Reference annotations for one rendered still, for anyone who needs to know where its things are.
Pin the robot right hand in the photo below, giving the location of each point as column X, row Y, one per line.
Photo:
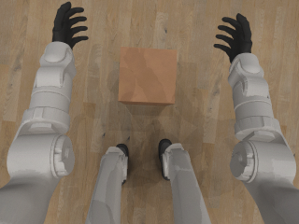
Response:
column 241, row 36

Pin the left robot forearm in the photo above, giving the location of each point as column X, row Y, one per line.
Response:
column 51, row 94

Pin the left robot upper arm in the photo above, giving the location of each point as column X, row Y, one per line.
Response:
column 36, row 164

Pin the left robot thigh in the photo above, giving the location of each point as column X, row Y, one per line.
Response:
column 105, row 205

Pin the right robot forearm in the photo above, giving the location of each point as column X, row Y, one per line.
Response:
column 254, row 117

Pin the robot left hand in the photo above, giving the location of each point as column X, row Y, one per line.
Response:
column 62, row 31

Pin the right robot upper arm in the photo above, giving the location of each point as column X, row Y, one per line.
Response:
column 267, row 170

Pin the left robot foot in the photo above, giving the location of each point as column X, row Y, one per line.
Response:
column 125, row 150

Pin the carton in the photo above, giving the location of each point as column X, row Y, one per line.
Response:
column 147, row 76

